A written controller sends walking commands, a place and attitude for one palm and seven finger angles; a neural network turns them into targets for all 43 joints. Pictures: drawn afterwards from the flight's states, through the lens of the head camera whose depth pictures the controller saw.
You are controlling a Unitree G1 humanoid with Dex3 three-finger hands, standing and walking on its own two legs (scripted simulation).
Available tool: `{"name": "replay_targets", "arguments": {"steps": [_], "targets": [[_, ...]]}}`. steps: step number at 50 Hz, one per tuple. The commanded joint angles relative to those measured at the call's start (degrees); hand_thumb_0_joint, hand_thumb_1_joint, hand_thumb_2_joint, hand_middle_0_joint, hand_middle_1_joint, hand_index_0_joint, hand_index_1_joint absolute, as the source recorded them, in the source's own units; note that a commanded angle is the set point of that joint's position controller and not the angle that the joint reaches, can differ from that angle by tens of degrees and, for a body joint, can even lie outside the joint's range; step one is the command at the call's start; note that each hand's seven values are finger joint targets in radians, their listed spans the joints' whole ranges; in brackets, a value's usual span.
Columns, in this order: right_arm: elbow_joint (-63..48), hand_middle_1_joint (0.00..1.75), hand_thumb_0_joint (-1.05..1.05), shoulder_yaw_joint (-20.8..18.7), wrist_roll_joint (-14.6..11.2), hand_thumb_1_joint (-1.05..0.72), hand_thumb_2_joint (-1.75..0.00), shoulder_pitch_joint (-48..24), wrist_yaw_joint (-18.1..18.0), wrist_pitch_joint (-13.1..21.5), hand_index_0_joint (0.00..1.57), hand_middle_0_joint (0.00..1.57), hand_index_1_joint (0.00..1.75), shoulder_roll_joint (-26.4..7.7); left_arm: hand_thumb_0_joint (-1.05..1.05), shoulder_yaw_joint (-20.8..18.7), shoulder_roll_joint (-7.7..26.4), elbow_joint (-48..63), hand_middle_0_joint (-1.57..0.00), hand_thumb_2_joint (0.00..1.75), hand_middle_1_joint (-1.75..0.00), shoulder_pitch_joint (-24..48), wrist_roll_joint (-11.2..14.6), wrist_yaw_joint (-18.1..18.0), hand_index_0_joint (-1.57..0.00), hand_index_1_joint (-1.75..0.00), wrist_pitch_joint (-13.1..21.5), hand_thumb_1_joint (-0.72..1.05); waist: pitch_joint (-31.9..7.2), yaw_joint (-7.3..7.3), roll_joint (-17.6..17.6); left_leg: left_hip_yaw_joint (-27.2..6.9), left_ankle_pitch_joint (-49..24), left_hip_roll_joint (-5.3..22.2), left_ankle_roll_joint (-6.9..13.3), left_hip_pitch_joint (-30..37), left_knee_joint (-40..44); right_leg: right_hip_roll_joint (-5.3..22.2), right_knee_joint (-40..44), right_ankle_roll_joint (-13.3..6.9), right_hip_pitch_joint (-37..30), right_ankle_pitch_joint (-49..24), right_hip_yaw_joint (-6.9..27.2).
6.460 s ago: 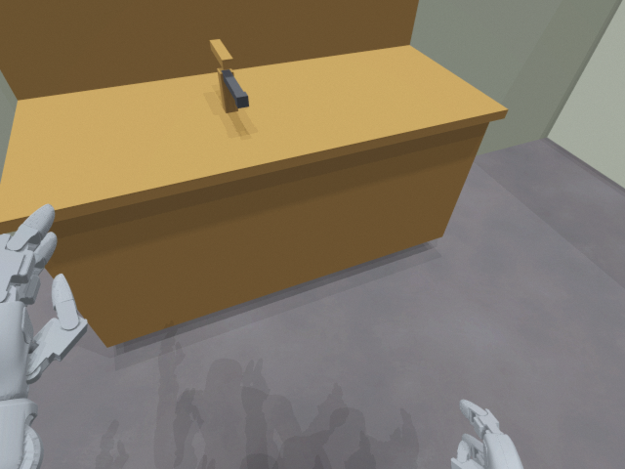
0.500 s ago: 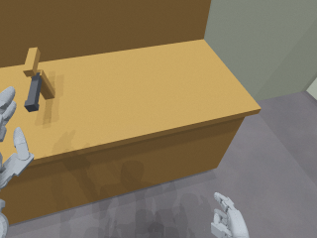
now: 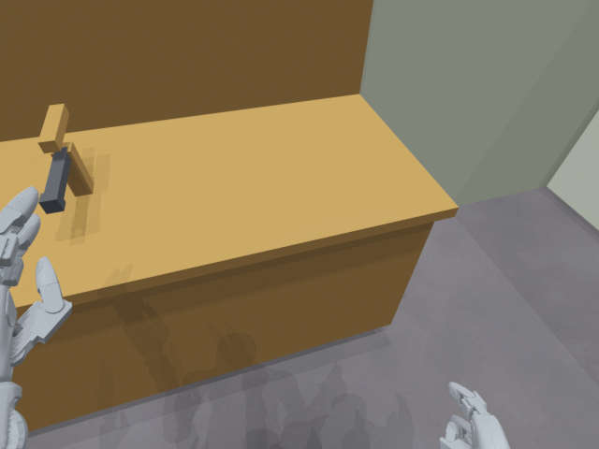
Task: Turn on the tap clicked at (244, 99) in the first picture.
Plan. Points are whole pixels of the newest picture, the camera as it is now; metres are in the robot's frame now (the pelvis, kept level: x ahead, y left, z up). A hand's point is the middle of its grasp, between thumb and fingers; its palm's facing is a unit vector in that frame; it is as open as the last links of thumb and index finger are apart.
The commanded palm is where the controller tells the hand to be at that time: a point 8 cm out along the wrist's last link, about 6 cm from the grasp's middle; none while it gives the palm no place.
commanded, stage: come to a stop and stand still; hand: left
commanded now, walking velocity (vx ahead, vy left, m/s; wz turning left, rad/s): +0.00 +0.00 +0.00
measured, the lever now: (52, 202) +0.48 +0.47 +0.03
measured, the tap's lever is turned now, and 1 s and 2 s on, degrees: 0 0 0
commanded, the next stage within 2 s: look again from close up in 0.42 s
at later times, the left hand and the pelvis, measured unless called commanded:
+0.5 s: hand (53, 325) +0.19 +0.26 +0.15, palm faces +0.40 -0.82 -0.40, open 7.4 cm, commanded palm +0.14 +0.29 +0.18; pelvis -0.02 +0.01 +0.00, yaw +0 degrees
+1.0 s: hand (51, 255) +0.27 +0.30 +0.16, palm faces +0.40 -0.85 -0.35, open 7.4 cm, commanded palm +0.20 +0.32 +0.18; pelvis +0.03 +0.04 +0.00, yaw -1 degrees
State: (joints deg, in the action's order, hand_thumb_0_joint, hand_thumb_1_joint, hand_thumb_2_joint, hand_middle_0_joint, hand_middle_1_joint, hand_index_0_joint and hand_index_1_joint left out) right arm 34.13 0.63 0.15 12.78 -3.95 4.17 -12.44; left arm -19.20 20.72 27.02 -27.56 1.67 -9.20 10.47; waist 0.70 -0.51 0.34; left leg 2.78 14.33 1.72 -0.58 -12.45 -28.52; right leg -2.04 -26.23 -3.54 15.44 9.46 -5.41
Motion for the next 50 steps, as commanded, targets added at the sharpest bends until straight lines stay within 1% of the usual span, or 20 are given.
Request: {"name": "replay_targets", "arguments": {"steps": [1,5,12,19,25,26,27,28,30,32,34,36,37,38,39,41,42,44,46,50], "targets": [[-7.61,0.30,0.00,-1.95,-0.01,-0.90,-0.90,-4.48,-0.30,2.96,0.20,0.20,0.30,-5.66,0.00,-3.85,7.89,8.45,-0.20,0.90,-0.30,7.11,-0.36,-0.88,-0.20,-0.30,2.73,0.90,-2.11,0.30,2.03,-3.12,9.18,1.60,1.27,-6.03,2.51,9.99,13.43,2.27,-1.80,16.44,15.72],[-7.23,0.30,0.00,-1.47,0.33,-0.90,-0.90,-4.89,-0.25,2.51,0.20,0.20,0.30,-5.03,0.00,-3.98,9.00,9.65,-0.20,0.90,-0.30,9.45,-0.54,-1.19,-0.20,-0.30,1.97,0.90,-3.39,0.56,3.63,-3.14,6.31,0.53,1.39,-2.09,0.10,11.95,16.19,1.38,1.10,21.88,15.85],[-8.22,0.30,0.00,-1.10,0.47,-0.90,-0.90,-5.22,-0.35,2.44,0.20,0.20,0.30,-5.39,0.00,-5.14,9.54,11.48,-0.20,0.90,-0.30,8.00,-0.95,-1.30,-0.20,-0.30,2.08,0.90,-1.75,-0.14,-6.16,-7.70,14.86,4.54,2.19,-11.31,14.12,4.69,8.38,3.57,-7.38,15.72,9.22],[-7.96,0.30,0.00,-1.19,0.18,-0.90,-0.90,-4.60,-0.22,3.20,0.20,0.20,0.30,-5.37,0.00,-4.90,7.97,8.57,-0.20,0.90,-0.30,4.32,-0.92,-1.04,-0.20,-0.30,2.27,0.90,-3.42,-0.11,-3.55,-6.78,8.58,4.67,1.87,-12.28,12.33,4.22,5.80,3.74,-12.02,4.34,8.14],[-7.39,0.30,0.00,-1.66,0.15,-0.90,-0.90,-4.34,-0.02,3.84,0.20,0.20,0.30,-5.63,0.00,-4.35,8.19,10.92,-0.20,0.90,-0.30,6.42,-1.27,-1.12,-0.20,-0.30,2.89,0.90,-2.90,0.00,-0.62,-5.27,9.61,2.55,1.64,-9.62,7.86,6.82,10.29,2.71,-6.83,12.17,12.67],[-6.41,0.30,0.00,-2.11,1.40,-0.90,-0.90,3.26,0.42,6.84,0.20,0.20,0.30,-6.98,0.00,-38.38,57.56,27.46,-0.20,0.90,-0.30,69.10,-9.29,-0.19,-0.20,-0.30,8.97,0.90,4.91,0.56,6.12,-1.56,1.31,0.81,1.69,-7.90,-2.45,7.35,13.49,8.79,6.70,5.23,12.84],[-2.11,0.30,0.00,-0.85,-0.81,-0.90,-0.90,-2.37,0.66,7.59,0.20,0.20,0.30,-2.61,0.00,-27.36,39.51,7.03,-0.20,0.90,-0.30,58.49,-4.96,1.05,-0.20,-0.30,8.46,0.90,-6.80,-0.12,-7.74,-3.46,1.69,3.35,2.20,-0.47,-2.31,14.69,6.87,-0.86,4.92,9.33,11.17],[-3.21,0.30,0.00,-0.65,0.19,-0.90,-0.90,-1.18,0.93,7.64,0.20,0.20,0.30,-2.21,0.00,-16.80,23.33,-2.04,-0.20,0.90,-0.30,38.96,-2.53,2.12,-0.20,-0.30,7.75,0.90,-6.81,0.38,-5.50,-4.02,3.18,1.96,1.94,1.16,0.98,9.75,6.76,-0.17,3.78,8.25,12.86],[-6.85,0.30,0.00,-2.51,-1.33,-0.90,-0.90,-1.67,2.08,8.31,0.20,0.20,0.30,-5.05,0.00,-5.61,8.96,-10.83,-0.20,0.90,-0.30,19.94,0.47,4.41,-0.20,-0.30,6.54,0.90,-6.65,-2.24,-7.15,-1.16,8.10,-0.66,1.92,-0.01,2.03,9.35,9.91,2.86,-0.70,14.26,16.34],[-7.64,0.30,0.00,-2.81,-1.96,-0.90,-0.90,-1.19,4.22,8.18,0.20,0.20,0.30,-5.39,0.00,-0.46,2.23,-5.38,-0.20,0.90,-0.30,8.90,1.60,5.72,-0.20,-0.30,6.23,0.90,-7.59,-2.18,-7.71,-2.06,8.58,0.12,2.54,-0.56,5.29,7.65,8.35,4.06,-4.16,13.78,14.19],[-9.56,0.30,0.00,-2.09,-2.46,-0.90,-0.90,-2.33,5.02,7.75,0.20,0.20,0.30,-5.63,0.00,0.92,3.15,2.09,-0.20,0.90,-0.30,5.21,0.57,5.61,-0.20,-0.30,5.43,0.90,-4.49,-2.06,-4.39,-3.79,11.32,2.35,3.02,-5.60,9.38,5.05,4.89,4.04,-5.99,12.05,11.08],[-10.31,0.30,0.00,-1.89,-2.47,-0.90,-0.90,-2.91,4.43,7.58,0.20,0.20,0.30,-5.71,0.00,-3.60,7.41,2.59,-0.20,0.90,-0.30,4.78,-0.02,4.50,-0.20,-0.30,4.52,0.90,-2.99,-2.35,5.41,-4.50,12.59,3.17,2.87,-8.28,10.85,3.76,5.08,3.85,-6.75,12.36,9.55],[-10.57,0.30,0.00,-1.89,-2.29,-0.90,-0.90,-3.53,3.93,7.41,0.20,0.20,0.30,-6.20,0.00,-8.58,12.66,3.34,-0.20,0.90,-0.30,6.04,-0.10,3.52,-0.20,-0.30,4.22,0.90,-2.42,-2.43,7.35,-3.92,10.76,2.74,2.49,-6.58,10.88,3.31,6.37,3.65,-5.16,12.50,9.60],[-11.07,0.30,0.00,-1.70,-1.97,-0.90,-0.90,-3.55,3.35,7.27,0.20,0.20,0.30,-5.68,0.00,-9.67,12.52,2.98,-0.20,0.90,-0.30,7.02,0.03,3.38,-0.20,-0.30,4.33,0.90,-2.78,-2.02,11.89,-4.58,9.40,2.85,2.50,-6.66,10.67,3.79,6.89,3.56,-5.18,12.92,8.88],[-11.65,0.30,0.00,-1.48,-1.69,-0.90,-0.90,-3.86,2.85,7.18,0.20,0.20,0.30,-5.54,0.00,-11.33,13.70,3.86,-0.20,0.90,-0.30,8.70,0.19,3.31,-0.20,-0.30,4.54,0.90,-2.67,-1.85,12.72,-4.40,7.42,2.56,2.49,-5.66,10.08,3.86,7.33,3.40,-4.03,12.83,9.60],[-11.84,0.30,0.00,-1.28,-0.97,-0.90,-0.90,-4.40,2.14,7.35,0.20,0.20,0.30,-5.58,0.00,-12.58,14.22,7.47,-0.20,0.90,-0.30,13.69,0.27,3.23,-0.20,-0.30,5.46,0.90,-2.56,-1.17,6.71,-4.47,5.85,2.30,2.69,-4.17,10.02,4.22,6.96,2.74,-3.02,11.55,10.92],[-11.60,0.30,0.00,-1.21,-0.57,-0.90,-0.90,-5.08,1.88,7.31,0.20,0.20,0.30,-6.00,0.00,-13.75,16.83,12.25,-0.20,0.90,-0.30,18.90,-0.01,2.78,-0.20,-0.30,6.06,0.90,-2.44,-0.91,-3.09,-4.47,4.45,2.68,2.60,-3.14,11.42,3.54,4.58,2.37,-2.86,8.33,10.69],[-11.65,0.30,0.00,-0.75,-0.29,-0.90,-0.90,-4.97,1.92,8.12,0.20,0.20,0.30,-5.18,0.00,-11.02,13.60,12.94,-0.20,0.90,-0.30,19.09,-0.16,2.72,-0.20,-0.30,6.65,0.90,-5.10,-1.53,-12.06,-4.42,1.97,3.73,3.20,-4.42,11.43,3.23,0.56,2.29,-8.57,-0.44,8.53],[-11.48,0.30,0.00,-0.68,-0.01,-0.90,-0.90,-4.69,2.40,9.11,0.20,0.20,0.30,-5.07,0.00,-9.23,12.27,14.73,-0.20,0.90,-0.30,18.71,-0.08,2.65,-0.20,-0.30,6.83,0.90,-8.63,-1.72,-12.84,-2.65,-7.71,2.39,2.54,-1.58,7.36,3.93,0.44,2.02,-11.17,-9.40,8.44],[-10.49,0.30,0.00,-1.53,0.31,-0.90,-0.90,-4.00,3.40,9.36,0.20,0.20,0.30,-5.60,0.00,-5.45,8.17,14.60,-0.20,0.90,-0.30,12.29,0.00,2.45,-0.20,-0.30,6.77,0.90,-13.92,-0.88,-6.08,-1.90,-19.34,1.00,1.22,3.37,0.50,5.92,-0.20,0.96,-12.46,-22.01,9.70]]}}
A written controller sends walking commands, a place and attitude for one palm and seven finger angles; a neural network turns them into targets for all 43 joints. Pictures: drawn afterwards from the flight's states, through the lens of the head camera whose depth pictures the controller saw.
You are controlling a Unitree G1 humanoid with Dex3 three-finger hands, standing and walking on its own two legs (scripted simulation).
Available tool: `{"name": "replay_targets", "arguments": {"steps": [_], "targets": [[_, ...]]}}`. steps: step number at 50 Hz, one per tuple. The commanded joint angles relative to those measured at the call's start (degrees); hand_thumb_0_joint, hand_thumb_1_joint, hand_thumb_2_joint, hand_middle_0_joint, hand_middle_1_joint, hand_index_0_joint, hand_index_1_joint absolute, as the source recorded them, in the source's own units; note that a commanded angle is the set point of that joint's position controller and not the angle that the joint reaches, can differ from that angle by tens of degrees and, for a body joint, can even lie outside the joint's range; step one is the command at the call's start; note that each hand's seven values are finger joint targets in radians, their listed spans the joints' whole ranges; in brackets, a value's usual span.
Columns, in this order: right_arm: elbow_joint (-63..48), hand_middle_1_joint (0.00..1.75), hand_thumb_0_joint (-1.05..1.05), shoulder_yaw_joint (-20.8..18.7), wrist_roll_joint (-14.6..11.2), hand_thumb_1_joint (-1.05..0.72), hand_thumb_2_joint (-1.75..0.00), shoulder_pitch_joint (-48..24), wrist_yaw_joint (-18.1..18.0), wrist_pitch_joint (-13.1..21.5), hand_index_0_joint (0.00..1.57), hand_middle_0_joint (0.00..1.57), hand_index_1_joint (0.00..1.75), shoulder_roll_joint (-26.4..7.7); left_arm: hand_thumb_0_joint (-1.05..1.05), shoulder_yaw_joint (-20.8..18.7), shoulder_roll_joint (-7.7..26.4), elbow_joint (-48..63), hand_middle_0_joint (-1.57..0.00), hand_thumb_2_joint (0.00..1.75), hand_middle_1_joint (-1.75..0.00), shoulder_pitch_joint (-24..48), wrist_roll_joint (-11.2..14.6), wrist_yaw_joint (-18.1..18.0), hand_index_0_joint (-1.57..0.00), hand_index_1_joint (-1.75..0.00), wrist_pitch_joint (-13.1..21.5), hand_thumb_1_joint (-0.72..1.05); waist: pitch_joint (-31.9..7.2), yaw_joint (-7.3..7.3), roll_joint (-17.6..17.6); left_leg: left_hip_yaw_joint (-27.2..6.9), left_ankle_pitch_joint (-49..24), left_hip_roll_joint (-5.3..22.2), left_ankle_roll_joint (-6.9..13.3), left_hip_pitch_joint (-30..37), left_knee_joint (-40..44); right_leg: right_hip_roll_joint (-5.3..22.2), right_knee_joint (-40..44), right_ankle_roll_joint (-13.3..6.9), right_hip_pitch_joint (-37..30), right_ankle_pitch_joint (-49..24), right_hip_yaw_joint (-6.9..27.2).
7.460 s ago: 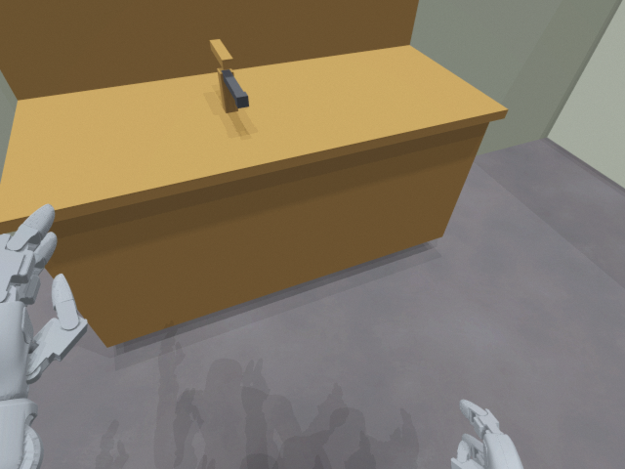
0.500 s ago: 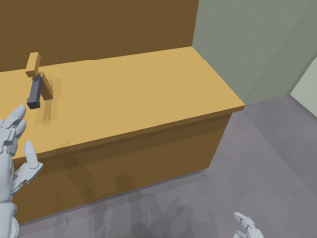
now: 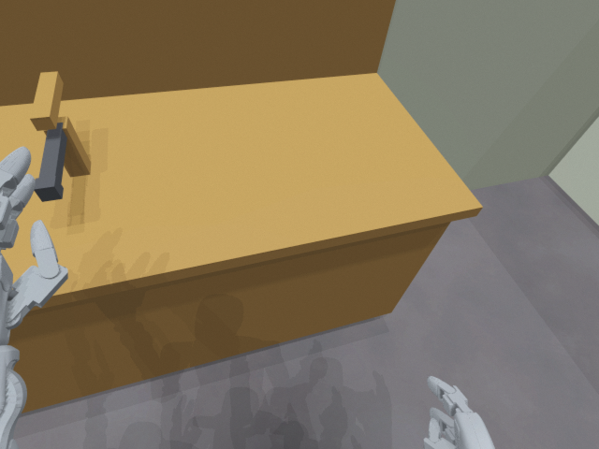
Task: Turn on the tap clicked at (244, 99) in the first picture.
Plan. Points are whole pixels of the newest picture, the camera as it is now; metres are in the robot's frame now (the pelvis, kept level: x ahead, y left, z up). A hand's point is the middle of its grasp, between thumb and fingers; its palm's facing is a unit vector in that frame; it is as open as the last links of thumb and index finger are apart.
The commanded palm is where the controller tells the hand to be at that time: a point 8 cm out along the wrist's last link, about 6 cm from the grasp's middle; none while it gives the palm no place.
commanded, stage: shuffle to correct the standing spot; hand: left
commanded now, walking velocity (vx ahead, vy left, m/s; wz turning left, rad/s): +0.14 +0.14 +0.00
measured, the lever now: (49, 188) +0.44 +0.44 +0.03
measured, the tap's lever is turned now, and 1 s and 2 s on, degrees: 0 0 0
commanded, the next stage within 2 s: come to a stop and stand still in 0.90 s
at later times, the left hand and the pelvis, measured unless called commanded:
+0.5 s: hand (31, 244) +0.25 +0.29 +0.18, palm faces +0.41 -0.85 -0.34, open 7.4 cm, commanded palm +0.18 +0.34 +0.18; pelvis +0.03 +0.05 -0.02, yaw +2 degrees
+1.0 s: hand out of the picture +0.26 +0.37 +0.18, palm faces +0.42 -0.78 -0.46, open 7.4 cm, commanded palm +0.22 +0.40 +0.18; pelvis +0.06 +0.12 +0.00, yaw +1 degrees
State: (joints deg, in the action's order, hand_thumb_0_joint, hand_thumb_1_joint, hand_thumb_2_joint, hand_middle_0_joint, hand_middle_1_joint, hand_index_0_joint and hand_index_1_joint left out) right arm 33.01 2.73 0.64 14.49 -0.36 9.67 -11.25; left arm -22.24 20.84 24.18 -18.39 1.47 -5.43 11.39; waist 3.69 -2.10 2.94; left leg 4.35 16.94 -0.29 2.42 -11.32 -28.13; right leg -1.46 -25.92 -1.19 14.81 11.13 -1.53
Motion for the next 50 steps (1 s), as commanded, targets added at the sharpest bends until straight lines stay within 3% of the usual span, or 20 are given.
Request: {"name": "replay_targets", "arguments": {"steps": [1,6,15,19,20,22,23,24,27,30,31,32,33,34,38,40,41,42,45,50], "targets": [[-9.17,0.30,0.00,-3.91,-0.17,-0.90,-0.90,-5.59,-0.03,3.34,0.20,0.20,0.30,-7.05,0.00,-1.70,7.14,15.76,-0.20,0.90,-0.30,0.49,0.27,-1.37,-0.20,-0.30,5.54,0.90,-16.61,0.90,-6.95,-3.61,-20.64,2.77,-1.80,1.56,-0.38,5.84,-0.48,-1.74,-11.58,-23.02,6.32],[-9.40,0.30,0.00,-4.58,-0.58,-0.90,-0.90,-5.90,-0.55,-0.75,0.20,0.20,0.30,-7.66,0.00,-4.97,8.64,8.79,-0.20,0.90,-0.30,-6.15,1.23,-1.57,-0.20,-0.30,4.00,0.90,-13.13,1.76,0.14,-4.00,-16.88,2.73,-1.79,-1.98,-1.84,7.64,-1.83,-2.87,-8.50,-19.08,7.12],[-11.72,0.30,0.00,-4.35,-0.44,-0.90,-0.90,-6.29,-0.68,-1.59,0.20,0.20,0.30,-7.75,0.00,-2.95,10.10,19.83,-0.20,0.90,-0.30,4.74,1.06,-0.75,-0.20,-0.30,4.55,0.90,-8.74,2.21,-16.74,-9.31,-42.39,8.42,-1.64,11.26,2.41,1.45,-13.89,-0.03,7.13,6.06,-3.73],[-11.43,0.30,0.00,-4.56,-0.15,-0.90,-0.90,-6.61,0.29,-0.79,0.20,0.20,0.30,-8.36,0.00,-2.90,9.68,17.81,-0.20,0.90,-0.30,4.61,0.38,-1.45,-0.20,-0.30,4.04,0.90,-8.78,1.20,-12.23,-7.24,-41.13,7.37,-3.40,3.70,-2.06,1.31,-6.80,-1.53,-3.69,2.47,-5.54],[-11.43,0.30,0.00,-4.77,-0.32,-0.90,-0.90,-7.11,0.33,-1.20,0.20,0.20,0.30,-8.58,0.00,-3.90,9.99,16.06,-0.20,0.90,-0.30,3.26,0.21,-1.82,-0.20,-0.30,3.86,0.90,-10.46,0.17,-8.66,-5.29,-37.00,6.12,-3.47,-4.71,-8.70,2.89,-4.70,-3.14,-13.55,-6.62,-3.17],[-11.20,0.30,0.00,-5.83,-0.84,-0.90,-0.90,-7.04,0.30,-1.68,0.20,0.20,0.30,-8.30,0.00,-5.60,11.22,11.64,-0.20,0.90,-0.30,-0.66,1.52,-2.26,-0.20,-0.30,3.69,0.90,-13.10,-0.53,14.11,-1.74,-8.86,-2.92,-5.22,-24.64,-39.44,21.47,0.45,-15.28,-24.35,-25.77,23.61],[-10.47,0.30,0.00,-6.10,-0.84,-0.90,-0.90,-6.36,0.51,-2.05,0.20,0.20,0.30,-9.00,0.00,-4.86,9.57,12.55,-0.20,0.90,-0.30,1.17,1.95,-2.66,-0.20,-0.30,4.76,0.90,-10.02,0.25,15.03,-8.13,12.34,-0.68,-3.10,-30.15,-47.45,27.58,3.24,-17.61,-20.99,-25.77,27.89],[-9.40,0.30,0.00,-6.02,-0.72,-0.90,-0.90,-6.34,0.50,-2.71,0.20,0.20,0.30,-8.66,0.00,-6.46,10.54,12.59,-0.20,0.90,-0.30,0.17,1.56,-3.20,-0.20,-0.30,4.91,0.90,-6.96,0.26,10.25,-16.20,15.61,4.92,-2.12,-31.54,-46.04,28.92,2.60,-16.06,-15.86,-20.10,27.30],[-8.67,0.30,0.00,-4.54,-0.65,-0.90,-0.90,-7.86,0.88,-4.94,0.20,0.20,0.30,-5.66,0.00,-6.54,10.61,15.91,-0.20,0.90,-0.30,-2.41,1.00,-2.43,-0.20,-0.30,5.44,0.90,-6.05,1.89,-1.69,-9.75,8.70,6.82,-1.22,-14.28,-23.79,20.45,0.73,-8.63,2.47,-6.95,10.07],[-7.42,0.30,0.00,-4.97,-1.24,-0.90,-0.90,-6.36,-0.37,-3.13,0.20,0.20,0.30,-5.39,0.00,-4.77,10.01,17.93,-0.20,0.90,-0.30,1.53,1.14,-1.73,-0.20,-0.30,5.03,0.90,-6.52,3.70,-6.89,2.12,-2.64,-2.23,-3.17,4.76,-6.73,8.80,-6.98,-3.21,11.32,12.18,-1.26],[-7.98,0.30,0.00,-5.82,-1.32,-0.90,-0.90,-6.02,-1.13,-2.23,0.20,0.20,0.30,-6.89,0.00,-4.97,10.26,19.70,-0.20,0.90,-0.30,2.99,0.93,-1.79,-0.20,-0.30,5.40,0.90,-6.16,3.56,-14.66,-5.92,2.52,1.34,-0.88,5.69,-0.52,5.45,-16.42,-1.33,13.30,14.64,-2.45],[-9.35,0.30,0.00,-6.32,-1.33,-0.90,-0.90,-6.54,-1.67,-1.19,0.20,0.20,0.30,-8.49,0.00,-5.60,10.60,22.17,-0.20,0.90,-0.30,3.72,0.92,-2.12,-0.20,-0.30,5.82,0.90,-5.30,3.60,-25.47,-23.50,4.51,11.86,4.80,4.46,9.04,0.13,-31.40,1.83,17.64,22.95,-4.58],[-9.31,0.30,0.00,-6.51,-1.30,-0.90,-0.90,-6.60,-1.47,-0.35,0.20,0.20,0.30,-7.72,0.00,-7.05,11.94,21.38,-0.20,0.90,-0.30,4.86,0.27,-2.55,-0.20,-0.30,6.40,0.90,-5.52,3.14,-22.14,-31.42,4.82,15.47,10.17,0.12,12.73,-1.30,-40.31,1.06,17.52,24.14,-0.58],[-8.75,0.30,0.00,-6.41,-1.41,-0.90,-0.90,-6.86,-1.21,0.14,0.20,0.20,0.30,-7.27,0.00,-7.61,12.42,17.47,-0.20,0.90,-0.30,4.31,0.09,-2.36,-0.20,-0.30,6.43,0.90,-4.67,2.63,-14.63,-28.44,5.46,14.70,10.83,-5.06,12.53,0.57,-40.91,0.74,14.48,22.19,0.57],[-7.37,0.30,0.00,-5.75,-1.46,-0.90,-0.90,-7.63,-0.19,1.63,0.20,0.20,0.30,-7.07,0.00,-7.82,11.81,20.25,-0.20,0.90,-0.30,2.60,-0.05,-2.30,-0.20,-0.30,6.89,0.90,-9.38,1.74,-18.23,-18.04,3.62,10.36,8.36,-8.39,6.69,2.08,-21.57,0.58,2.20,17.71,-1.14],[-7.72,0.30,0.00,-5.01,-1.54,-0.90,-0.90,-7.76,0.17,1.45,0.20,0.20,0.30,-6.92,0.00,-7.50,11.23,17.34,-0.20,0.90,-0.30,-2.86,-0.30,-2.24,-0.20,-0.30,6.23,0.90,-10.08,0.11,-13.07,-13.26,11.33,7.27,4.86,-17.68,0.86,2.01,-3.85,-0.40,-12.10,11.60,-0.37],[-7.86,0.30,0.00,-4.99,-1.42,-0.90,-0.90,-7.33,0.33,0.73,0.20,0.20,0.30,-5.89,0.00,-7.56,11.86,15.38,-0.20,0.90,-0.30,-5.36,-0.62,-2.16,-0.20,-0.30,5.74,0.90,-8.90,-0.19,-1.59,-6.78,13.28,1.33,1.84,-24.41,-12.54,8.54,5.78,-3.41,-15.22,17.29,10.34],[-7.85,0.30,0.00,-5.21,-1.37,-0.90,-0.90,-7.52,0.54,-0.44,0.20,0.20,0.30,-5.95,0.00,-8.43,12.93,12.11,-0.20,0.90,-0.30,-7.47,-0.22,-2.00,-0.20,-0.30,4.93,0.90,-6.19,0.14,12.32,-2.44,11.35,-3.18,-0.63,-30.91,-31.05,22.21,15.19,-8.08,-12.61,19.91,34.03],[-5.65,0.30,0.00,-5.56,-1.43,-0.90,-0.90,-5.24,0.43,0.33,0.20,0.20,0.30,-7.53,0.00,-7.24,10.19,9.62,-0.20,0.90,-0.30,-4.22,1.18,-1.29,-0.20,-0.30,4.49,0.90,-2.64,2.27,6.13,-7.69,2.80,1.96,-3.08,-31.77,-41.92,21.49,12.61,-10.63,-6.40,7.43,26.68],[-5.13,0.30,0.00,-4.48,-1.03,-0.90,-0.90,-6.25,-0.93,0.32,0.20,0.20,0.30,-5.08,0.00,-5.59,8.93,4.88,-0.20,0.90,-0.30,-0.31,-0.19,-2.06,-0.20,-0.30,5.36,0.90,-5.65,1.29,7.45,-0.10,1.48,2.20,-0.91,-13.95,-13.94,14.24,5.57,-6.83,-3.98,-8.98,8.02]]}}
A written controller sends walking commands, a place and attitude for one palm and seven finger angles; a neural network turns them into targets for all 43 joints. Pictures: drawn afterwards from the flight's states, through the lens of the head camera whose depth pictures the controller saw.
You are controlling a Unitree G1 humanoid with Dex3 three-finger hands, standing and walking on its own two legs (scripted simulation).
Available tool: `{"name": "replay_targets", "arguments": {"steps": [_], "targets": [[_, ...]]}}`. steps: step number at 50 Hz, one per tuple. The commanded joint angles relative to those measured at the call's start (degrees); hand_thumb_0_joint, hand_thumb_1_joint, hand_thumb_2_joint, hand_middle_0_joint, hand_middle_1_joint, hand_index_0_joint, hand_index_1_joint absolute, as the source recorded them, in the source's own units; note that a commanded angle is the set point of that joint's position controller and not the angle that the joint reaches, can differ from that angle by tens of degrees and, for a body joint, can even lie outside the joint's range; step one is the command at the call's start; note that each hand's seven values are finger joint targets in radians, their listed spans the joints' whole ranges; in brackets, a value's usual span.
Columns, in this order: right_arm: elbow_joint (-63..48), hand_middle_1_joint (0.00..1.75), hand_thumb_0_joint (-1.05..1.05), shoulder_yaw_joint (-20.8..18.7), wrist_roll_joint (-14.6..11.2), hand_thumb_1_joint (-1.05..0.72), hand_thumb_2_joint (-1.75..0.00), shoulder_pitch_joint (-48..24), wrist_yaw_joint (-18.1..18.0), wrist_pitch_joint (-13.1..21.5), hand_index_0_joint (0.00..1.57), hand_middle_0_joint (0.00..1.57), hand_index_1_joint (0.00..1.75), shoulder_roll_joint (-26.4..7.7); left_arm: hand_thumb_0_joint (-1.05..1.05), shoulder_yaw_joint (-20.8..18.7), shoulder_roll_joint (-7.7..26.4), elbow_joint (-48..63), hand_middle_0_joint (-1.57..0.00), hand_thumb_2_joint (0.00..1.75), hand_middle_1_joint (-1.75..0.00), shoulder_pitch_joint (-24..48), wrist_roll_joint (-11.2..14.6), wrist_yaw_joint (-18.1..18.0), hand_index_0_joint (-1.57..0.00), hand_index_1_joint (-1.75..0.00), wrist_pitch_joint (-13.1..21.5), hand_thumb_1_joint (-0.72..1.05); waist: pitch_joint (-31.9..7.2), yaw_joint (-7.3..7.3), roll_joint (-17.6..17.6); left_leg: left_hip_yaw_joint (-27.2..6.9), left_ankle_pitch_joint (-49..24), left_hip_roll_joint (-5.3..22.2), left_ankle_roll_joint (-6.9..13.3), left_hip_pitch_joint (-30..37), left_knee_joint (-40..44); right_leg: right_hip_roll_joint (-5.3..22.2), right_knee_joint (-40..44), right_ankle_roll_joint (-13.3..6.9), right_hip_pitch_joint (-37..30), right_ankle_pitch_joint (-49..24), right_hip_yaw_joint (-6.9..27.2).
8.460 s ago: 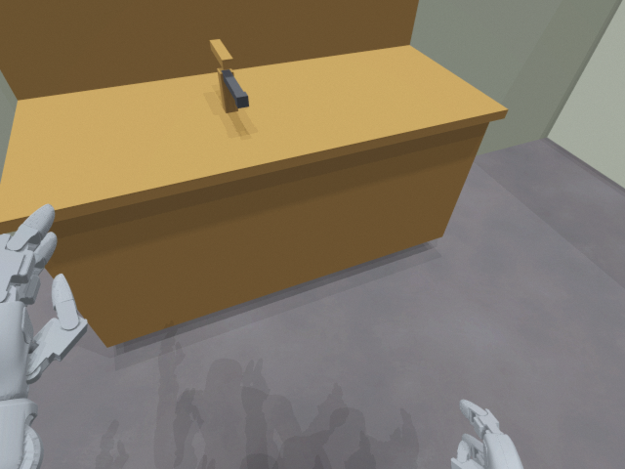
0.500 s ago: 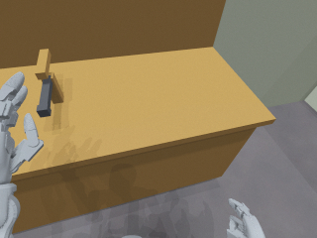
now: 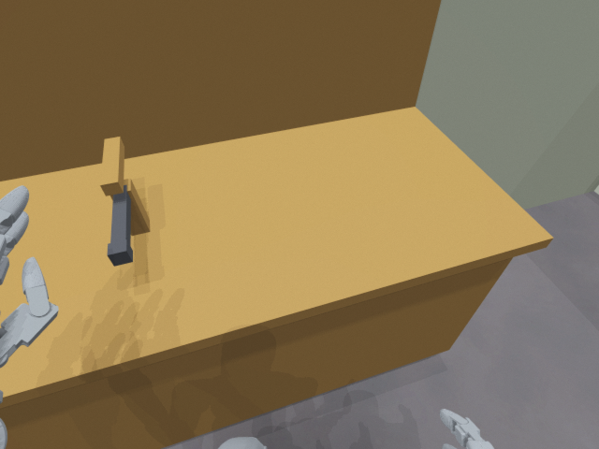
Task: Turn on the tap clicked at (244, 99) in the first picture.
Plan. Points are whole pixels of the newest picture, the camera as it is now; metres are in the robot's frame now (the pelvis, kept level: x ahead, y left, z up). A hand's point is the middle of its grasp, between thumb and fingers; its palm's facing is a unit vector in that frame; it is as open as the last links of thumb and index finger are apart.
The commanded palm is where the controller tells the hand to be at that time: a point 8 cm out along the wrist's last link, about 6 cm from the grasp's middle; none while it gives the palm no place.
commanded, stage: come to a stop and stand still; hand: left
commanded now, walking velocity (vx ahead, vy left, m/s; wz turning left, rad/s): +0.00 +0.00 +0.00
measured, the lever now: (120, 252) +0.38 +0.31 +0.03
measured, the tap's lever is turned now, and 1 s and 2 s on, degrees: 0 0 0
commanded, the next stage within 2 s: look again from close up in 1.56 s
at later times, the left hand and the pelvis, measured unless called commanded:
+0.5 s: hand out of the picture +0.24 +0.32 +0.21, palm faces +0.50 -0.72 -0.47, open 7.4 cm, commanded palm +0.17 +0.31 +0.18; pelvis +0.01 +0.03 +0.00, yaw +1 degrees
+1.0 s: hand out of the picture +0.22 +0.33 +0.19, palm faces +0.45 -0.82 -0.36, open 7.4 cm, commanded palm +0.17 +0.35 +0.18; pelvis +0.00 +0.07 +0.00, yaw -1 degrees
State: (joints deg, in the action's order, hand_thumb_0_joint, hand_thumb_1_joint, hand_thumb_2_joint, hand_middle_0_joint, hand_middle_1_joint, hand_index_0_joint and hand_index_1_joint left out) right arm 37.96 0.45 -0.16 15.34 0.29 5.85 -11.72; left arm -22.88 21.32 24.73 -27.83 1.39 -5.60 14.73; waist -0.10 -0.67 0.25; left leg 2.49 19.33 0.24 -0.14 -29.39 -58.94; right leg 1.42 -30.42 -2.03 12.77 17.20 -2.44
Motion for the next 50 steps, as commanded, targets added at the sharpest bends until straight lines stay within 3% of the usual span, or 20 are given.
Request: {"name": "replay_targets", "arguments": {"steps": [1,3,5,7,12,15,18,20,21,22,23,27,30,32,33,35,37,40,46,50], "targets": [[-10.08,0.30,0.00,-2.16,0.09,-0.90,-0.90,-7.80,-1.86,4.89,0.20,0.20,0.30,-4.40,0.00,-3.93,8.06,4.92,-0.20,0.90,-0.30,10.66,-0.22,-2.05,-0.20,-0.30,1.88,0.90,-2.92,-0.72,10.79,4.67,-3.01,-0.21,1.93,9.88,22.40,9.90,9.70,-5.29,-1.63,-13.38,7.28],[-9.83,0.30,0.00,-2.59,0.54,-0.90,-0.90,-8.60,-2.60,6.46,0.20,0.20,0.30,-5.08,0.00,-1.14,6.36,9.20,-0.20,0.90,-0.30,13.34,-0.04,-2.08,-0.20,-0.30,1.74,0.90,-5.92,-0.28,3.19,4.55,-12.10,-1.58,1.99,22.14,32.31,5.95,2.18,-2.36,-0.53,-15.15,3.53],[-11.71,0.30,0.00,-3.95,-0.08,-0.90,-0.90,-8.09,-2.73,6.54,0.20,0.20,0.30,-7.43,0.00,-0.16,6.84,15.98,-0.20,0.90,-0.30,16.16,0.05,-2.35,-0.20,-0.30,1.42,0.90,-9.52,-0.27,-9.28,-11.25,-29.71,10.60,6.71,35.42,34.45,0.61,-12.97,2.05,9.77,-7.81,1.11],[-12.60,0.30,0.00,-4.52,-0.20,-0.90,-0.90,-9.41,-2.18,6.27,0.20,0.20,0.30,-6.95,0.00,-2.11,10.29,18.85,-0.20,0.90,-0.30,19.38,-0.71,-2.34,-0.20,-0.30,1.77,0.90,-6.85,-0.91,-9.08,-22.17,-33.30,18.45,11.80,32.36,40.89,-2.53,-25.73,2.41,14.80,13.40,3.31],[-12.81,0.30,0.00,-2.79,0.41,-0.90,-0.90,-10.06,-0.78,6.61,0.20,0.20,0.30,-5.42,0.00,-7.79,14.25,23.89,-0.20,0.90,-0.30,9.92,-0.29,-2.61,-0.20,-0.30,0.94,0.90,-6.80,-1.39,-16.60,-9.37,-22.36,12.36,6.34,18.06,38.26,-0.45,-1.91,1.33,-1.59,3.27,1.46],[-14.37,0.30,0.00,-2.67,0.09,-0.90,-0.90,-8.90,-0.39,5.11,0.20,0.20,0.30,-5.33,0.00,-7.41,11.58,19.50,-0.20,0.90,-0.30,3.75,0.53,-1.71,-0.20,-0.30,0.29,0.90,-5.84,-0.15,-6.96,-4.81,-4.43,6.24,1.90,9.73,33.27,-0.02,11.09,0.59,-9.93,-7.80,5.16],[-13.50,0.30,0.00,-3.09,-0.23,-0.90,-0.90,-6.55,-0.91,4.05,0.20,0.20,0.30,-5.49,0.00,-5.39,7.88,11.70,-0.20,0.90,-0.30,0.29,2.37,-1.10,-0.20,-0.30,-2.56,0.90,-2.67,0.79,7.36,-1.99,-0.07,0.31,-0.20,13.92,23.41,7.55,18.29,-4.17,2.97,1.17,17.34],[-12.79,0.30,0.00,-2.00,-0.23,-0.90,-0.90,-7.32,-1.41,3.75,0.20,0.20,0.30,-5.07,0.00,-4.95,8.35,9.92,-0.20,0.90,-0.30,4.09,2.63,-1.22,-0.20,-0.30,-3.32,0.90,-1.95,1.01,4.61,-2.98,-3.13,0.99,0.14,17.27,23.95,8.14,18.46,-4.59,6.70,0.14,15.76],[-8.43,0.30,0.00,-4.12,2.38,-0.90,-0.90,-4.60,-2.62,6.64,0.20,0.20,0.30,-9.34,0.00,-32.72,50.40,20.27,-0.20,0.90,-0.30,59.34,-3.22,0.08,-0.20,-0.30,2.00,0.90,3.11,-1.87,8.46,3.47,-7.57,-0.93,-1.28,10.15,26.64,2.50,18.81,0.29,3.71,-16.47,12.26],[-7.59,0.30,0.00,-2.10,-1.88,-0.90,-0.90,-7.41,-2.86,5.45,0.20,0.20,0.30,-5.38,0.00,-18.72,28.33,-0.55,-0.20,0.90,-0.30,45.47,0.20,1.03,-0.20,-0.30,-0.55,0.90,-3.08,0.58,-6.72,-2.52,-16.54,4.86,1.04,17.57,38.27,7.25,4.13,-1.85,-1.13,-20.73,6.30],[-10.38,0.30,0.00,-3.07,-0.26,-0.90,-0.90,-7.54,-2.22,5.56,0.20,0.20,0.30,-6.67,0.00,-11.37,18.33,0.34,-0.20,0.90,-0.30,35.12,1.17,1.14,-0.20,-0.30,0.09,0.90,-6.44,-1.17,-6.87,-5.30,-23.36,5.45,1.28,24.09,33.23,2.83,2.18,-0.73,0.54,-20.88,7.21],[-13.07,0.30,0.00,-3.00,-2.74,-0.90,-0.90,-7.33,1.05,4.01,0.20,0.20,0.30,-6.21,0.00,5.84,0.41,-0.12,-0.20,0.90,-0.30,14.85,1.90,3.58,-0.20,-0.30,-2.92,0.90,-9.22,-1.45,-9.12,-4.46,-23.02,7.11,5.29,25.73,32.39,1.56,-1.38,5.10,0.83,-20.01,4.90],[-15.95,0.30,0.00,-2.45,-2.74,-0.90,-0.90,-8.98,2.04,3.53,0.20,0.20,0.30,-6.07,0.00,4.00,3.73,10.05,-0.20,0.90,-0.30,9.17,0.79,2.18,-0.20,-0.30,-2.53,0.90,-6.57,-1.88,3.79,-3.63,-12.19,5.49,3.42,15.39,31.70,2.32,6.11,4.36,-6.05,-14.80,5.86],[-15.90,0.30,0.00,-2.36,-2.24,-0.90,-0.90,-10.02,0.81,3.01,0.20,0.20,0.30,-6.28,0.00,-6.73,14.75,14.01,-0.20,0.90,-0.30,6.41,0.66,-0.16,-0.20,-0.30,-1.66,0.90,-5.51,-2.25,13.75,-1.68,-3.44,1.76,1.91,15.62,28.48,5.47,12.77,1.50,-1.28,-5.31,9.93],[-16.25,0.30,0.00,-2.09,-1.75,-0.90,-0.90,-9.85,0.03,2.87,0.20,0.20,0.30,-5.61,0.00,-7.93,14.32,14.12,-0.20,0.90,-0.30,5.48,1.30,-0.41,-0.20,-0.30,-1.07,0.90,-5.15,-1.73,16.66,-1.72,-1.49,0.34,1.67,15.07,26.64,7.57,14.62,-0.68,0.68,-0.12,11.32],[-16.63,0.30,0.00,-1.36,-1.29,-0.90,-0.90,-10.11,-1.42,3.14,0.20,0.20,0.30,-5.01,0.00,-11.77,16.81,18.67,-0.20,0.90,-0.30,7.50,2.17,-0.97,-0.20,-0.30,0.48,0.90,-4.24,-0.96,8.81,-2.47,-1.00,-0.06,1.23,17.21,27.80,9.08,15.99,-3.34,4.74,5.88,13.22],[-16.06,0.30,0.00,-0.96,-0.95,-0.90,-0.90,-11.05,-2.51,3.13,0.20,0.20,0.30,-5.68,0.00,-13.17,19.14,22.97,-0.20,0.90,-0.30,9.77,1.91,-2.16,-0.20,-0.30,1.47,0.90,-2.17,-0.63,-7.27,-4.84,-1.20,2.43,1.64,17.81,34.38,5.28,12.43,-1.71,5.93,5.46,11.08],[-15.55,0.30,0.00,-1.14,-1.27,-0.90,-0.90,-8.88,-2.65,4.40,0.20,0.20,0.30,-6.18,0.00,-8.84,14.00,18.03,-0.20,0.90,-0.30,12.30,1.52,-1.65,-0.20,-0.30,2.19,0.90,-2.32,-0.83,-20.27,-9.39,11.36,7.00,3.51,6.87,43.64,-0.19,4.27,0.34,-5.74,-0.72,5.17],[-13.00,0.30,0.00,-1.59,-0.96,-0.90,-0.90,-6.04,-1.79,7.03,0.20,0.20,0.30,-6.85,0.00,-1.24,6.58,8.04,-0.20,0.90,-0.30,11.07,0.56,0.31,-0.20,-0.30,2.50,0.90,-3.31,-0.87,-0.88,-8.49,4.98,5.30,2.38,14.12,40.32,0.47,10.49,0.79,-2.42,-3.06,5.06],[-12.54,0.30,0.00,-1.59,-1.16,-0.90,-0.90,-6.67,-1.46,6.27,0.20,0.20,0.30,-7.47,0.00,2.55,4.39,4.19,-0.20,0.90,-0.30,11.55,-0.05,0.65,-0.20,-0.30,1.20,0.90,0.04,-0.75,0.01,-10.18,7.67,5.94,1.60,13.58,44.01,-0.01,10.77,1.44,0.81,-1.27,4.89]]}}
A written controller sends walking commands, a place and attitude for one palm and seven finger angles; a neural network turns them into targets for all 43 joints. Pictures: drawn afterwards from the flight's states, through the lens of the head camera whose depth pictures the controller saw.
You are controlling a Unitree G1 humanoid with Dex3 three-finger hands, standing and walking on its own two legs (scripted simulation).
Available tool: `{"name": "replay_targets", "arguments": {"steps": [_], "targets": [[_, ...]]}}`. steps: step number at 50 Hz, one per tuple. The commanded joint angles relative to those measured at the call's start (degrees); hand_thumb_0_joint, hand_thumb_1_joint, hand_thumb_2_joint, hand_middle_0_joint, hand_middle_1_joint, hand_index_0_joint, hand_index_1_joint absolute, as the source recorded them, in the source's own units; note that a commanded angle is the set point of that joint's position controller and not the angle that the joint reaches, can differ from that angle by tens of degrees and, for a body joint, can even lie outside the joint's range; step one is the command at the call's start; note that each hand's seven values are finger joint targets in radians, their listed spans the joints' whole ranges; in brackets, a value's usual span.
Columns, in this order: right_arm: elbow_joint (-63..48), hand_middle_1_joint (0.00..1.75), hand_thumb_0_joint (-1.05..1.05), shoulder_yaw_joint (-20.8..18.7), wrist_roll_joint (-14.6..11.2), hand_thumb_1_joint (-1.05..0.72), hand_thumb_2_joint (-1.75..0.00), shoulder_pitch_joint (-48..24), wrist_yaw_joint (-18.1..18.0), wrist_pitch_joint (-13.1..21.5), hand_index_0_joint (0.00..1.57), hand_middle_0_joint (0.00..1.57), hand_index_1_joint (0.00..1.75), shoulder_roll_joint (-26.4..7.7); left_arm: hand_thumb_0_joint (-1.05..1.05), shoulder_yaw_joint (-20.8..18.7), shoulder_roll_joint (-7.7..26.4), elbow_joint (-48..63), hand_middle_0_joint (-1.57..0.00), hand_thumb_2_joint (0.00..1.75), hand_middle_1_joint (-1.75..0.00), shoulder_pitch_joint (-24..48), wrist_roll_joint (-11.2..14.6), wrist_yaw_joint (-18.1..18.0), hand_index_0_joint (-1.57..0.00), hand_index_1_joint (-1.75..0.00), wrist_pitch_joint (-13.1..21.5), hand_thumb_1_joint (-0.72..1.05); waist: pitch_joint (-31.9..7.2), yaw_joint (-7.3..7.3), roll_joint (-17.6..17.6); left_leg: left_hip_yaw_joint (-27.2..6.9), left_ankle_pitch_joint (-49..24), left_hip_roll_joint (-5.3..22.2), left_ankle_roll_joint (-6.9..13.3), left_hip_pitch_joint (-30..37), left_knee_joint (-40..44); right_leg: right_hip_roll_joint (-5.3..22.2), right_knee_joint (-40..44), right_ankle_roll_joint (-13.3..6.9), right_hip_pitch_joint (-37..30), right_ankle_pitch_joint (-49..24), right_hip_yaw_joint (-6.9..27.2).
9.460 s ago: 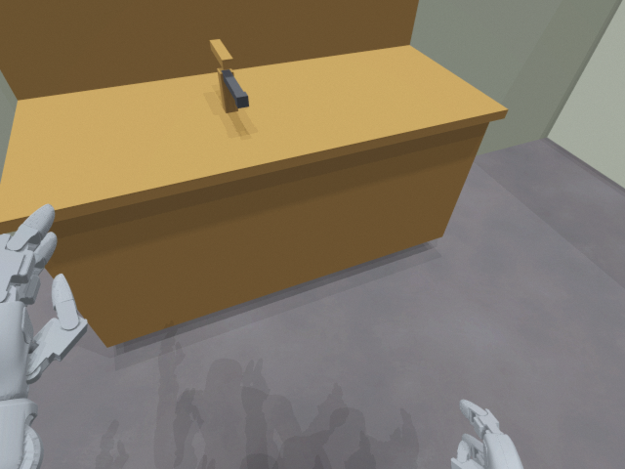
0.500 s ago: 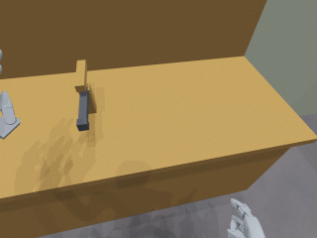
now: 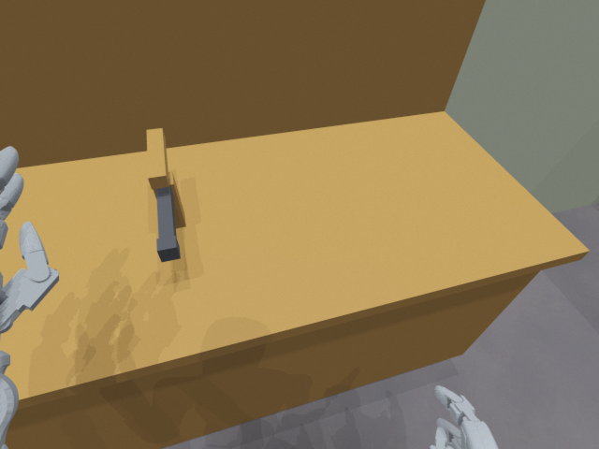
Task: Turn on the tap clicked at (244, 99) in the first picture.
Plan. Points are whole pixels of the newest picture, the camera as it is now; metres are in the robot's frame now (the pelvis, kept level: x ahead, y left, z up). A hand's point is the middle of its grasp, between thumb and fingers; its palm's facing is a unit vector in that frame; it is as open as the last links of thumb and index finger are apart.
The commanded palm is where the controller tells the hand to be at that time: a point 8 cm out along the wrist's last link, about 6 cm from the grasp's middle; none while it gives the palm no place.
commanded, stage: come to a stop and stand still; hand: left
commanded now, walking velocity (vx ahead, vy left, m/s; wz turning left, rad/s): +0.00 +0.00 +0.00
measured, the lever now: (168, 248) +0.37 +0.25 +0.03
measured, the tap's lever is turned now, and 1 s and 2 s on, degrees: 0 0 0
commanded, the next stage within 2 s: look again from close up in 0.56 s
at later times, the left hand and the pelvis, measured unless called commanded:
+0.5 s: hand (92, 264) +0.25 +0.25 +0.17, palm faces +0.36 -0.84 -0.40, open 7.4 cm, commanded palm +0.19 +0.28 +0.18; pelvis +0.03 +0.00 +0.00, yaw +1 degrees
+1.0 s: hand (105, 284) +0.23 +0.23 +0.15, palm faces +0.35 -0.86 -0.37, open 7.4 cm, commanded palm +0.17 +0.27 +0.18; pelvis +0.02 -0.01 +0.01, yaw +1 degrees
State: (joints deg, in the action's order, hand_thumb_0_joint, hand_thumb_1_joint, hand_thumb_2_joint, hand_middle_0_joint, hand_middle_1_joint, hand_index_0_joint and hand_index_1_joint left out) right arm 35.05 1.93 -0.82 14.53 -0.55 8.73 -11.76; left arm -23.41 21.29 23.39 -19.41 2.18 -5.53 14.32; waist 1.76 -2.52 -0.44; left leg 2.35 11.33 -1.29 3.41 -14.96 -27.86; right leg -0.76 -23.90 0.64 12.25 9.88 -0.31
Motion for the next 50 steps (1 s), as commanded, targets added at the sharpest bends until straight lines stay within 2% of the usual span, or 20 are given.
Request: {"name": "replay_targets", "arguments": {"steps": [1,2,3,6,7,8,12,13,15,17,19,26,31,32,33,36,42,43,46,50], "targets": [[-9.83,0.30,0.00,-3.03,-0.51,-0.90,-0.90,-6.33,-0.71,3.17,0.20,0.20,0.30,-7.24,0.00,2.12,5.74,5.60,-0.20,0.90,-0.30,3.85,-1.25,0.32,-0.20,-0.30,1.59,0.90,-1.56,0.88,0.94,-10.61,17.25,7.91,-1.84,-1.86,14.12,2.13,3.80,-1.10,0.69,6.27,2.75],[-9.77,0.30,0.00,-2.82,-0.63,-0.90,-0.90,-7.73,-0.87,2.81,0.20,0.20,0.30,-7.07,0.00,-0.07,8.27,7.24,-0.20,0.90,-0.30,5.08,-1.69,-0.09,-0.20,-0.30,1.68,0.90,-1.90,0.73,-0.89,-10.47,17.07,8.11,-1.66,-1.66,14.95,2.04,3.38,-0.91,-0.04,5.38,2.61],[-10.02,0.30,0.00,-2.63,-0.26,-0.90,-0.90,-7.13,-1.00,2.41,0.20,0.20,0.30,-6.90,0.00,1.01,6.75,6.94,-0.20,0.90,-0.30,5.79,-1.58,-0.02,-0.20,-0.30,1.87,0.90,-2.60,0.93,-0.52,-10.64,17.49,8.13,-1.39,-2.64,14.99,2.14,2.95,-0.94,-1.27,4.70,2.13],[-11.11,0.30,0.00,-2.54,0.04,-0.90,-0.90,-7.84,-1.15,2.53,0.20,0.20,0.30,-6.34,0.00,-1.71,9.87,12.70,-0.20,0.90,-0.30,9.20,-1.78,-0.33,-0.20,-0.30,2.78,0.90,-4.42,0.81,-3.39,-10.40,14.68,8.09,-1.36,-2.84,14.32,2.61,2.11,-1.48,-4.72,2.17,2.66],[-11.06,0.30,0.00,-2.32,-0.06,-0.90,-0.90,-8.87,-1.18,2.56,0.20,0.20,0.30,-6.15,0.00,-4.18,13.02,16.02,-0.20,0.90,-0.30,10.36,-1.97,-0.54,-0.20,-0.30,3.08,0.90,-5.23,0.74,-6.13,-10.16,13.12,8.08,-1.31,-2.80,14.21,2.51,1.38,-1.38,-6.02,0.65,2.17],[-11.38,0.30,0.00,-2.12,0.38,-0.90,-0.90,-8.50,-1.26,2.60,0.20,0.20,0.30,-5.98,0.00,-2.62,10.79,16.34,-0.20,0.90,-0.30,9.46,-1.49,-0.40,-0.20,-0.30,3.30,0.90,-5.80,0.75,-5.93,-10.47,11.30,8.04,-1.45,-2.56,14.19,2.51,1.08,-1.60,-6.59,-0.51,1.70],[-11.70,0.30,0.00,-2.33,0.29,-0.90,-0.90,-8.17,-0.70,3.36,0.20,0.20,0.30,-5.68,0.00,-4.26,12.16,20.80,-0.20,0.90,-0.30,3.95,-0.78,-0.46,-0.20,-0.30,3.52,0.90,-10.71,0.66,-8.28,-8.09,-7.97,6.80,-3.36,4.82,8.47,3.36,0.82,-2.49,-7.16,-7.88,1.05],[-11.61,0.30,0.00,-2.30,0.63,-0.90,-0.90,-7.54,-0.66,3.06,0.20,0.20,0.30,-5.72,0.00,-2.74,10.05,20.03,-0.20,0.90,-0.30,2.26,-0.28,-0.23,-0.20,-0.30,3.55,0.90,-11.21,0.72,-7.68,-7.81,-12.40,6.71,-3.62,6.28,7.43,3.49,1.33,-2.55,-6.35,-9.19,0.98],[-11.33,0.30,0.00,-2.79,0.51,-0.90,-0.90,-6.62,-0.60,2.63,0.20,0.20,0.30,-5.98,0.00,-3.34,9.91,18.16,-0.20,0.90,-0.30,-0.43,0.02,-0.17,-0.20,-0.30,3.11,0.90,-12.23,0.90,-6.43,-7.33,-19.82,6.96,-4.18,8.47,5.24,3.97,1.69,-2.62,-6.08,-12.47,1.37],[-10.95,0.30,0.00,-3.01,0.04,-0.90,-0.90,-6.77,-0.45,2.05,0.20,0.20,0.30,-6.21,0.00,-3.56,9.32,15.16,-0.20,0.90,-0.30,-3.61,0.17,0.03,-0.20,-0.30,2.34,0.90,-12.34,1.15,-4.97,-7.22,-25.88,6.94,-4.99,10.01,4.27,4.00,1.59,-2.51,-5.39,-14.90,0.80],[-10.86,0.30,0.00,-3.42,0.05,-0.90,-0.90,-6.12,-0.58,1.06,0.20,0.20,0.30,-6.79,0.00,-2.42,8.44,13.18,-0.20,0.90,-0.30,-3.28,0.43,0.42,-0.20,-0.30,1.79,0.90,-11.21,1.40,-4.18,-7.45,-26.65,7.41,-5.41,9.64,4.75,3.93,1.76,-2.46,-4.48,-14.53,0.80],[-11.82,0.30,0.00,-3.33,-0.27,-0.90,-0.90,-7.84,-1.57,-0.42,0.20,0.20,0.30,-6.78,0.00,-2.33,9.54,13.76,-0.20,0.90,-0.30,-1.08,0.85,0.17,-0.20,-0.30,0.96,0.90,-9.88,1.19,-0.76,-7.42,-14.91,6.87,-3.72,6.61,6.32,5.02,3.76,-2.31,-5.38,-12.03,2.55],[-12.00,0.30,0.00,-2.98,-0.17,-0.90,-0.90,-8.78,-2.00,0.15,0.20,0.20,0.30,-6.49,0.00,-1.73,9.96,17.14,-0.20,0.90,-0.30,1.19,0.71,-0.53,-0.20,-0.30,1.25,0.90,-8.09,1.17,-4.08,-7.43,-4.15,6.08,-2.36,4.24,7.70,5.44,5.19,-2.55,-5.05,-7.13,4.15],[-11.75,0.30,0.00,-2.90,-0.50,-0.90,-0.90,-9.45,-2.01,0.25,0.20,0.20,0.30,-6.43,0.00,-3.18,11.59,18.29,-0.20,0.90,-0.30,1.52,0.48,-0.86,-0.20,-0.30,1.26,0.90,-7.64,1.23,-4.16,-7.55,-3.20,5.94,-2.23,3.70,7.74,5.35,5.34,-2.56,-4.90,-6.51,3.94],[-11.52,0.30,0.00,-2.76,0.02,-0.90,-0.90,-9.04,-2.08,0.24,0.20,0.20,0.30,-6.62,0.00,-1.64,9.50,16.32,-0.20,0.90,-0.30,1.14,0.66,-0.71,-0.20,-0.30,1.41,0.90,-7.18,1.21,-3.82,-7.49,-1.21,6.01,-1.93,3.27,8.04,5.35,5.98,-2.59,-4.26,-5.14,3.97],[-11.35,0.30,0.00,-3.14,-0.11,-0.90,-0.90,-8.14,-2.05,0.47,0.20,0.20,0.30,-6.62,0.00,-1.84,9.42,14.28,-0.20,0.90,-0.30,0.89,0.59,-0.82,-0.20,-0.30,1.23,0.90,-5.78,1.39,-3.77,-7.87,2.31,5.79,-1.97,2.55,8.14,5.45,7.48,-2.85,-2.80,-1.64,5.37],[-11.06,0.30,0.00,-3.15,-0.60,-0.90,-0.90,-8.86,-1.99,0.33,0.20,0.20,0.30,-6.47,0.00,-2.64,9.83,11.53,-0.20,0.90,-0.30,-1.19,0.71,-0.61,-0.20,-0.30,0.78,0.90,-6.31,1.36,-1.14,-7.76,2.07,5.82,-1.57,3.17,8.08,5.53,8.28,-2.48,-1.97,-0.39,4.92],[-11.01,0.30,0.00,-3.07,-0.23,-0.90,-0.90,-8.47,-2.03,0.27,0.20,0.20,0.30,-6.82,0.00,-0.74,7.82,10.93,-0.20,0.90,-0.30,-1.02,0.83,-0.38,-0.20,-0.30,0.84,0.90,-6.37,1.48,-0.61,-7.92,2.47,5.82,-1.46,3.06,8.11,5.42,8.31,-2.46,-1.71,0.32,4.77],[-11.28,0.30,0.00,-3.32,-0.29,-0.90,-0.90,-8.31,-2.11,0.48,0.20,0.20,0.30,-6.81,0.00,-1.56,9.04,11.87,-0.20,0.90,-0.30,-0.81,0.71,-0.46,-0.20,-0.30,0.51,0.90,-6.29,1.36,0.30,-8.02,2.32,5.85,-1.36,2.98,8.08,5.48,8.46,-2.40,-1.83,0.15,5.54],[-11.10,0.30,0.00,-3.34,-0.26,-0.90,-0.90,-8.57,-2.24,0.79,0.20,0.20,0.30,-6.89,0.00,-1.75,9.57,14.12,-0.20,0.90,-0.30,0.13,0.55,-0.71,-0.20,-0.30,0.70,0.90,-7.15,1.35,-1.98,-8.05,0.75,5.93,-1.25,3.16,8.11,5.43,7.34,-2.46,-3.07,-1.95,5.17]]}}
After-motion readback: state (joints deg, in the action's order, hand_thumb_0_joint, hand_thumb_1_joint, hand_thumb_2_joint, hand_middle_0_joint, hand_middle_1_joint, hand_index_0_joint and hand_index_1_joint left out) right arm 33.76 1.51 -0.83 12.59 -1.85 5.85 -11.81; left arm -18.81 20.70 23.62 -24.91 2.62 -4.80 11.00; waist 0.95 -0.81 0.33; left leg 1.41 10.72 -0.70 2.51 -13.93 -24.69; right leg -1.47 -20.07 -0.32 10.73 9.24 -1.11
